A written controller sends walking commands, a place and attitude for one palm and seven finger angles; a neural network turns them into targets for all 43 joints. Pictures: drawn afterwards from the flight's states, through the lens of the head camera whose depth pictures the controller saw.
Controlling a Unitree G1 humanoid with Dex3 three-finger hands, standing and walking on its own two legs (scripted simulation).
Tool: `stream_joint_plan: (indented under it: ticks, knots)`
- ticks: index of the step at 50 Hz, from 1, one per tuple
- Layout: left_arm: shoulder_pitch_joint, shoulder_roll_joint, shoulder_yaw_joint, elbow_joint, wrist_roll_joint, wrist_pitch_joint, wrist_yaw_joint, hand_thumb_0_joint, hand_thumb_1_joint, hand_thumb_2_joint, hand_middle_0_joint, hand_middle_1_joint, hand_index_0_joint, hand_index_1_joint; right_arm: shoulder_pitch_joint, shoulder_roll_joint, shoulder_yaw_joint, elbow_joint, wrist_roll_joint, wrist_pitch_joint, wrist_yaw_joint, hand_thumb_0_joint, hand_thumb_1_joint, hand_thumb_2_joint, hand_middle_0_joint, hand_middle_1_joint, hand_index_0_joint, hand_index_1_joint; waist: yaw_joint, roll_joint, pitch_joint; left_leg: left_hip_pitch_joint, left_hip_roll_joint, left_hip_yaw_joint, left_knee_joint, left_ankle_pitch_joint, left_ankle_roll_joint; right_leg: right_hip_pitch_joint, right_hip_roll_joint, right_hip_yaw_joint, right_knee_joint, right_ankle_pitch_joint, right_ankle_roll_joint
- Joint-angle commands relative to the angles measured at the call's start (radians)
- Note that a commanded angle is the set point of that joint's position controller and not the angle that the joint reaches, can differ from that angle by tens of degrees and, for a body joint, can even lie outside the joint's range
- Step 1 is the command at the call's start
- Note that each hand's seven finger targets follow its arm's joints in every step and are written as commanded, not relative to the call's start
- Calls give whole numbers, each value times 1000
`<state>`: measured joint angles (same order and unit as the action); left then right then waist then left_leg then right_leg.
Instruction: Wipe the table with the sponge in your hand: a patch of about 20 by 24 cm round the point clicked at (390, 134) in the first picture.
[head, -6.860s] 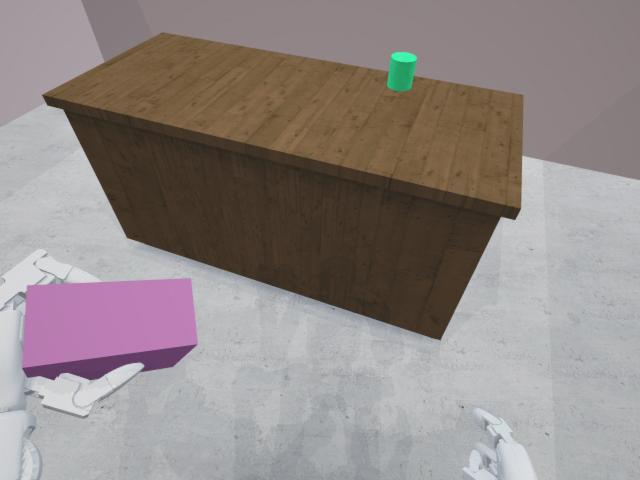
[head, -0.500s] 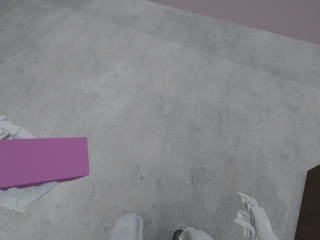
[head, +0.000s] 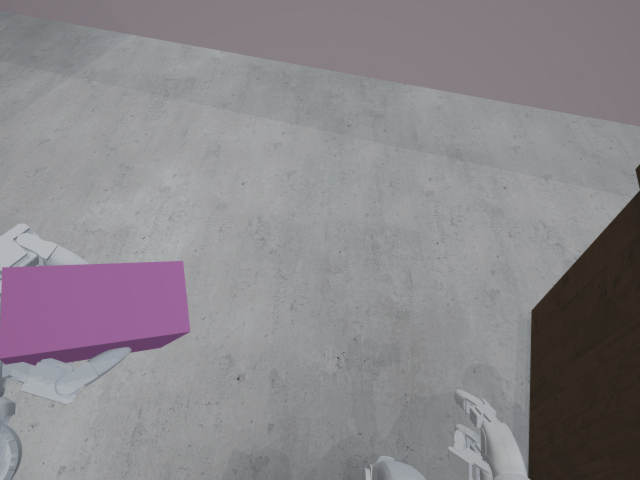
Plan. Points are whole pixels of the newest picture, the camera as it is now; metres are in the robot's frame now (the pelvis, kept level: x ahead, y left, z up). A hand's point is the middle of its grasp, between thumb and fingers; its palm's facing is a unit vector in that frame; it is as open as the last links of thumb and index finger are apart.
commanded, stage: turn to face it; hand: left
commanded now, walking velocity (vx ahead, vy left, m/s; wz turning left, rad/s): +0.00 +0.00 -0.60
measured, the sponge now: (124, 313) +0.22 +0.22 +0.15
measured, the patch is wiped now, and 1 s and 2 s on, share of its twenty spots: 0.00 0.00 0.00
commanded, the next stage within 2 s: none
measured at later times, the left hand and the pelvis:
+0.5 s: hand (230, 301) +0.24 +0.12 +0.17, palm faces +0.10 -0.86 -0.50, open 10.1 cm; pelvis -0.04 -0.05 -0.01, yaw -17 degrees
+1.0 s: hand (414, 360) +0.20 -0.04 +0.17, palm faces -0.22 -0.79 -0.57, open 10.1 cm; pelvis -0.11 -0.10 +0.00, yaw -36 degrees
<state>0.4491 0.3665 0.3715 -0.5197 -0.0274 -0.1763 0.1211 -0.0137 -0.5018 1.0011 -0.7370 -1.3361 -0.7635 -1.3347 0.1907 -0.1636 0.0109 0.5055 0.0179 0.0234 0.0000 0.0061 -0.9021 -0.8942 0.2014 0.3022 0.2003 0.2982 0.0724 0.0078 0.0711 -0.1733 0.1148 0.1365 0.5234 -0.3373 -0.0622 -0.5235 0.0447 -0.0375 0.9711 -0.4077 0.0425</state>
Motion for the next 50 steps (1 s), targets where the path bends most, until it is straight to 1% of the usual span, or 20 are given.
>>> stream_joint_plan:
  ticks: [1,4,5,6,7,10,18,22,23,25,26,30,37,38,39,40,41,43,47,50]
  knots:
    - [-159,140,36,-205,4,-54,18,0,100,1300,-1200,-1600,-1200,-1600,-30,-184,-65,-119,1,-89,-6,0,-900,-900,200,300,200,300,-67,215,-49,0,258,-6,-78,516,98,154,-35,-83,-248,25,23]
    - [-172,179,76,-208,8,-53,22,0,100,1300,-1200,-1600,-1200,-1600,-27,-180,-62,-117,3,-108,0,0,-900,-900,200,300,200,300,-54,189,-110,-41,214,27,138,460,55,363,-28,-108,-467,194,4]
    - [-168,208,100,-215,13,-60,28,0,100,1300,-1200,-1600,-1200,-1600,-24,-162,-61,-118,10,-110,4,0,-900,-900,200,300,200,300,-53,41,-146,-117,147,58,328,318,20,457,-128,9,-523,417,-48]
    - [-119,269,167,-212,7,-71,42,0,100,1300,-1200,-1600,-1200,-1600,-63,-128,-48,-136,7,-109,-2,0,-900,-900,200,300,200,300,-33,-212,-166,-344,11,39,549,-178,-22,565,-310,328,-529,904,-164]
    - [-46,263,187,-192,-18,-60,43,0,100,1300,-1200,-1600,-1200,-1600,-90,-149,-66,-138,15,-97,-2,0,-900,-900,200,300,200,300,-26,-306,-243,-372,-17,-100,686,-311,-32,506,-391,498,-562,902,-198]
    - [115,265,252,-325,-42,-86,50,0,100,1300,-1200,-1600,-1200,-1600,-124,-101,-30,-110,-5,-47,6,0,-900,-900,200,300,200,300,-42,-71,-281,-398,-5,-162,700,-180,-34,542,-323,362,-501,770,-221]
    - [174,217,238,-252,-36,-71,54,0,100,1300,-1200,-1600,-1200,-1600,-107,-135,-58,-109,-2,-7,-2,0,-900,-900,200,300,200,300,-46,-128,-255,-207,-55,-106,268,-114,-16,364,-258,394,-576,513,-219]
    - [82,200,169,-297,-29,-61,47,0,100,1300,-1200,-1600,-1200,-1600,-78,-163,-61,-116,4,-7,-10,0,-900,-900,200,300,200,300,-62,-58,-247,3,-47,-103,-10,-2,12,219,-213,412,-562,312,-156]
    - [63,202,163,-307,-24,-68,45,0,100,1300,-1200,-1600,-1200,-1600,-65,-167,-63,-119,0,-13,-16,0,-900,-900,200,300,200,300,-68,-10,-230,71,2,-128,-106,24,39,150,-170,389,-504,247,-124]
    - [35,205,161,-306,-8,-78,35,0,100,1300,-1200,-1600,-1200,-1600,-83,-190,-75,-144,-1,-22,-30,0,-900,-900,200,300,200,300,-45,269,-178,94,287,-329,-212,206,170,-30,2,182,-148,-76,-33]
    - [26,214,161,-283,5,-77,36,0,100,1300,-1200,-1600,-1200,-1600,-96,-164,-64,-143,-12,-31,-35,0,-900,-900,200,300,200,300,-39,330,-154,-18,375,-371,-244,226,224,-28,-13,89,125,-110,-9]
    - [-69,133,49,-263,4,-72,23,0,100,1300,-1200,-1600,-1200,-1600,-56,-176,-71,-123,1,-63,-14,0,-900,-900,200,300,200,300,-53,218,-62,-30,288,-90,-139,458,163,-20,-83,7,66,-66,16]
    - [-106,165,73,-186,3,-55,25,0,100,1300,-1200,-1600,-1200,-1600,-7,-183,-66,-123,-2,-102,0,0,-900,-900,200,300,200,300,-61,229,-112,-36,226,28,79,440,59,313,-33,-117,-437,146,5]
    - [-117,179,85,-216,1,-61,27,0,100,1300,-1200,-1600,-1200,-1600,-12,-169,-61,-126,5,-102,6,0,-900,-900,200,300,200,300,-58,128,-148,-72,190,43,220,377,35,396,-90,-54,-519,299,-25]
    - [-95,240,138,-204,2,-71,36,0,100,1300,-1200,-1600,-1200,-1600,-26,-135,-51,-136,6,-99,3,0,-900,-900,200,300,200,300,-52,-113,-172,-240,84,67,428,56,-6,517,-240,175,-532,716,-110]
    - [-37,263,182,-186,-18,-66,44,0,100,1300,-1200,-1600,-1200,-1600,-60,-134,-49,-149,6,-92,-4,0,-900,-900,200,300,200,300,-32,-319,-212,-420,-28,-18,629,-315,-34,549,-371,441,-538,1054,-203]
    - [-4,265,187,-216,-39,-57,41,0,100,1300,-1200,-1600,-1200,-1600,-88,-135,-58,-145,8,-78,-5,0,-900,-900,200,300,200,300,-35,-310,-237,-409,-2,-152,725,-278,-28,504,-397,452,-548,957,-204]
    - [114,251,227,-277,-45,-72,44,0,100,1300,-1200,-1600,-1200,-1600,-112,-99,-23,-132,-2,-37,4,0,-900,-900,200,300,200,300,-45,-108,-279,-453,6,-163,724,-183,-32,582,-346,350,-485,875,-228]
    - [142,235,238,-243,-48,-61,42,0,100,1300,-1200,-1600,-1200,-1600,-135,-123,-29,-113,-12,13,5,0,-900,-900,200,300,200,300,-59,-130,-255,-360,-14,-123,550,-103,-43,465,-285,292,-551,738,-208]
    - [109,209,195,-229,-43,-48,37,0,100,1300,-1200,-1600,-1200,-1600,-136,-127,-30,-115,-13,19,-2,0,-900,-900,200,300,200,300,-45,-166,-242,-286,-37,-108,395,-90,-32,390,-278,360,-592,592,-223]
